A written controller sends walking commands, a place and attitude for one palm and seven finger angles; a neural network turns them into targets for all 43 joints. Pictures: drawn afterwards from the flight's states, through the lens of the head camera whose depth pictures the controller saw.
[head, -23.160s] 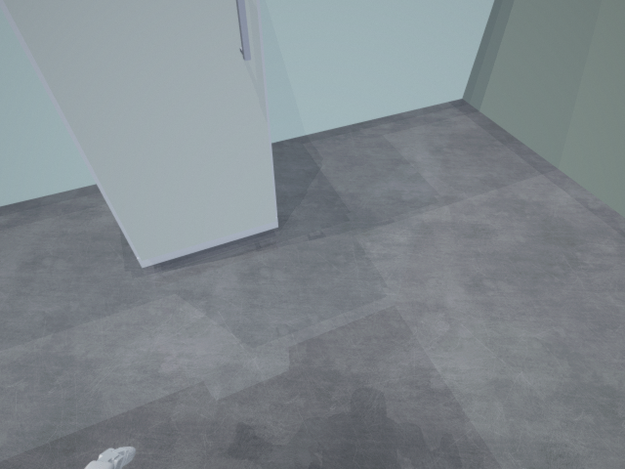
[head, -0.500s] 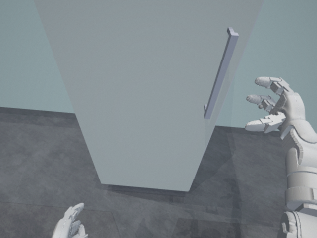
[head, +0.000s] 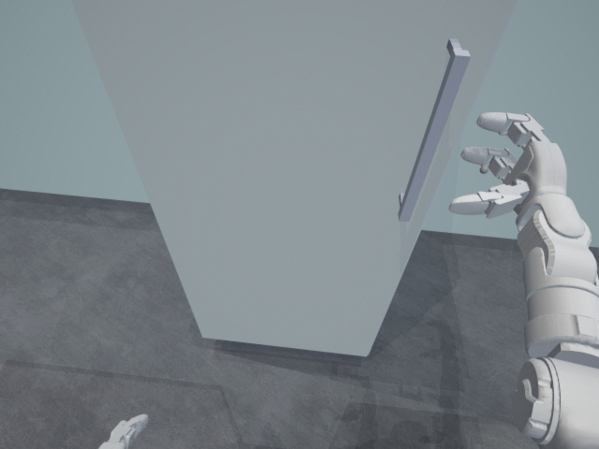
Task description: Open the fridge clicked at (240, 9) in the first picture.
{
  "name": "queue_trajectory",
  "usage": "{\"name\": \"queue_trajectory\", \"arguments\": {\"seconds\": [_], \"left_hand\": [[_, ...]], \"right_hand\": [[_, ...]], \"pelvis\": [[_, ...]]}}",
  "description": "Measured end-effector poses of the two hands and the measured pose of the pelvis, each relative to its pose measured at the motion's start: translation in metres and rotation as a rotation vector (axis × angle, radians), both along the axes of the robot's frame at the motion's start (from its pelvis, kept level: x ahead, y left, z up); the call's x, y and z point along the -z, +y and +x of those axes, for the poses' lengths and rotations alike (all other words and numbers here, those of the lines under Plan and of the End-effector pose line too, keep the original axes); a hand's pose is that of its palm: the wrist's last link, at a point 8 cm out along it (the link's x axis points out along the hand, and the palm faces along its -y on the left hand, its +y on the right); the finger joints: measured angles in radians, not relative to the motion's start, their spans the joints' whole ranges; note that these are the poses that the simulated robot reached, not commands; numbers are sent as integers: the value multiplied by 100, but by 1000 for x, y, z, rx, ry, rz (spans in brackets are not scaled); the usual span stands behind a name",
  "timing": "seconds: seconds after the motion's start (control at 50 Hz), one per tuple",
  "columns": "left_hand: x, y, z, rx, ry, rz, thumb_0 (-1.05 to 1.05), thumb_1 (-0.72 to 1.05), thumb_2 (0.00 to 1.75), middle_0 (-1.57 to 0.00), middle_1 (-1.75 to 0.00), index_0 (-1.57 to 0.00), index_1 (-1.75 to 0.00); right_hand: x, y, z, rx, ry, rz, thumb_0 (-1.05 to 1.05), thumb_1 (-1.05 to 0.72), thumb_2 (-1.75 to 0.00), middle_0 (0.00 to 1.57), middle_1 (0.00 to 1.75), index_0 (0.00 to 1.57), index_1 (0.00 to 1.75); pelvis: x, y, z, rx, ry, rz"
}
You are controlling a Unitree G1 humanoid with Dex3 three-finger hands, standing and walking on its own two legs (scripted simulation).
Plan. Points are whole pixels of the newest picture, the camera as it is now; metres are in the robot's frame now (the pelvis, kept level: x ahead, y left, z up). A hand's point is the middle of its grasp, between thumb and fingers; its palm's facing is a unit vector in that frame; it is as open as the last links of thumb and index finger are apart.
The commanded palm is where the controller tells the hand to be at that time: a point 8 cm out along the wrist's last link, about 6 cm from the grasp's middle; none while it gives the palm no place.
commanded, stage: move the hooked fingers beside the handle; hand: right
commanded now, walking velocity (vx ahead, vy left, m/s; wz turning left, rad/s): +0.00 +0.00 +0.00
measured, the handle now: (425, 143) +0.51 -0.13 +0.17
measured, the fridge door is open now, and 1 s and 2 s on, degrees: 0 0 0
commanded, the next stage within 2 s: feel for the door with the fingertips in 0.94 s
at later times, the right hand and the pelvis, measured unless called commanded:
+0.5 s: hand (483, 176) +0.44 -0.19 +0.17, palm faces +0.04 +1.00 +0.00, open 14.0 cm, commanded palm +0.42 -0.24 +0.17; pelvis +0.00 -0.01 +0.00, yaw +1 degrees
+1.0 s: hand (485, 170) +0.44 -0.19 +0.18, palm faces +0.03 +1.00 +0.02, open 14.0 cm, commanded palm +0.42 -0.24 +0.17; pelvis +0.00 -0.01 +0.00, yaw +1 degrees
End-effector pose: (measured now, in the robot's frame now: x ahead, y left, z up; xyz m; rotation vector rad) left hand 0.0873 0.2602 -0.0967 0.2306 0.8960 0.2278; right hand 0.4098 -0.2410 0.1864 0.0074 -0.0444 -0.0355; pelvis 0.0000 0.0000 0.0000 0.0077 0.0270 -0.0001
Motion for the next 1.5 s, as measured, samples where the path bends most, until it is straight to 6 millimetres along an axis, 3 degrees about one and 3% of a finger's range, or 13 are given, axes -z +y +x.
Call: {"name": "queue_trajectory", "arguments": {"seconds": [0.16, 0.32, 0.54, 0.66, 0.74, 0.86, 0.96, 1.04, 1.14, 1.38, 1.5], "left_hand": [[6, 0, -21, -36, 48, -9, 1, 91, 90, -21, -30, -20, -30], [8, -2, -38, -62, 83, -20, 1, 91, 90, -21, -30, -20, -30], [5, -4, -21, -31, 46, -11, 1, 91, 90, -21, -30, -20, -30], [2, -6, -13, -11, 26, -4, 1, 91, 90, -21, -30, -20, -30], [2, -6, -12, -14, 23, -7, 1, 91, 90, -21, -30, -20, -30], [5, -5, -18, -26, 48, -11, 1, 91, 90, -21, -30, -20, -30], [6, -4, -23, -31, 66, -13, 1, 91, 90, -21, -30, -20, -30], [6, -5, -20, -34, 61, -17, 1, 91, 90, -21, -30, -20, -30], [5, -5, -14, -28, 49, -15, 1, 91, 90, -21, -30, -20, -30], [3, -10, 0, -1, 16, -27, 1, 91, 90, -21, -30, -20, -30], [6, -11, -2, -8, 22, -38, 1, 91, 90, -21, -30, -20, -30]], "right_hand": [[7, 1, 18, 10, 58, -7, -1, 50, -29, 30, 120, 30, 120], [6, -3, 11, 12, -18, -2, -1, 50, -30, 30, 119, 30, 120], [17, -7, 6, 10, 49, -6, -1, 50, -29, 30, 120, 30, 120], [9, -4, 10, 11, -5, 7, -1, 50, -29, 30, 120, 30, 120], [5, -5, 14, 9, 7, -1, -1, 50, -29, 30, 120, 30, 120], [16, -12, 15, 14, 53, -2, -1, 50, -29, 30, 120, 30, 120], [12, -9, 10, 4, -12, 2, -1, 50, -30, 30, 120, 30, 120], [7, -6, 8, -4, -27, 15, -1, 50, -29, 30, 120, 30, 120], [16, -6, 11, 4, 55, 3, -1, 50, -29, 30, 120, 30, 120], [12, 26, 14, -25, 11, 19, -1, 50, -29, 30, 120, 30, 120], [18, 32, 19, 2, 54, 11, -1, 50, -29, 30, 120, 30, 120]], "pelvis": [[1, -3, -3, -10, 26, 1], [1, -5, 1, -23, 25, 0], [2, -7, -5, -10, 22, 5], [3, -6, -6, -6, 29, 6], [3, -6, -4, -6, 33, 7], [3, -6, -2, -10, 39, 5], [3, -7, 1, -15, 36, 5], [3, -6, 3, -15, 29, 5], [3, -6, 1, -8, 29, 6], [3, -5, 1, -6, 30, 6], [3, -4, 0, -9, 30, 3]]}}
